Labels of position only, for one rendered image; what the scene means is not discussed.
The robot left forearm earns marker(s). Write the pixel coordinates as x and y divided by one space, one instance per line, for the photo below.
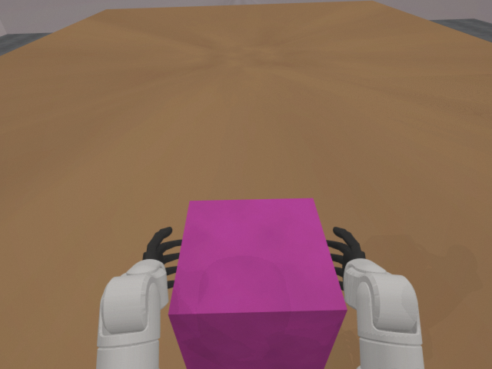
129 324

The robot right hand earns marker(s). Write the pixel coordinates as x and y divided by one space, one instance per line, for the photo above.
351 251

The robot right forearm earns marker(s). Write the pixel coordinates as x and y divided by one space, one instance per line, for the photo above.
388 321

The carton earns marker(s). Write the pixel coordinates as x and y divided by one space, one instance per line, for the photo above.
255 286

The robot left hand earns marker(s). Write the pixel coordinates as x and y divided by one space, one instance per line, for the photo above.
155 250

